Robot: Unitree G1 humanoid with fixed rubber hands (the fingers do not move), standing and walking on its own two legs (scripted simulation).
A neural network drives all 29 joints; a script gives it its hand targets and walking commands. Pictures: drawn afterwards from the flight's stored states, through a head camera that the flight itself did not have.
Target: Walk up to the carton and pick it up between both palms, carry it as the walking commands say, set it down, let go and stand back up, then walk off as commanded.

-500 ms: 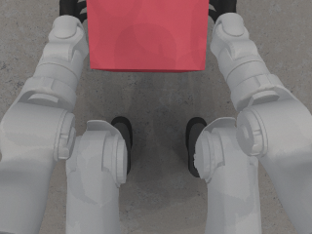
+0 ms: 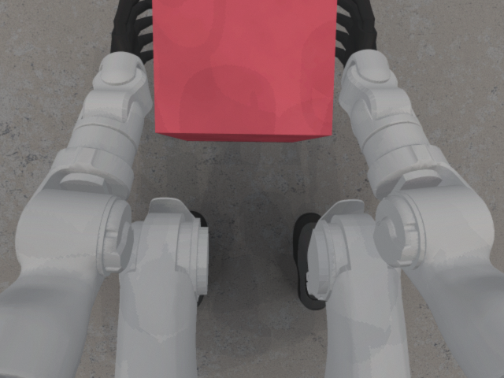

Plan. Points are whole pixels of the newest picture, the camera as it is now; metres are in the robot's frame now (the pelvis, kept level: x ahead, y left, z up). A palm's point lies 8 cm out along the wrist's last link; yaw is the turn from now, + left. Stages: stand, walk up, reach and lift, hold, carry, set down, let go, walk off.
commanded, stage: reach and lift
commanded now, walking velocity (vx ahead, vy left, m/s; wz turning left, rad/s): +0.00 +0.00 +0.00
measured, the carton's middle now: (242, 73) +0.50 +0.03 -0.23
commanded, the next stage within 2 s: none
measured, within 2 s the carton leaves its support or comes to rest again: leaves its support in 0.06 s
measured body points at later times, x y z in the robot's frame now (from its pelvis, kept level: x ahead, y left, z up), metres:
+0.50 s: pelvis -0.04 -0.01 +0.02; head +0.31 +0.04 +0.30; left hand +0.52 +0.18 -0.11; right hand +0.52 -0.12 -0.11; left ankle +0.12 +0.13 -0.33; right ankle +0.12 -0.14 -0.33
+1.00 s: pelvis -0.03 +0.00 +0.06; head +0.31 +0.04 +0.33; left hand +0.51 +0.18 -0.06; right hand +0.51 -0.13 -0.07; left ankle +0.12 +0.13 -0.33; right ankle +0.12 -0.14 -0.33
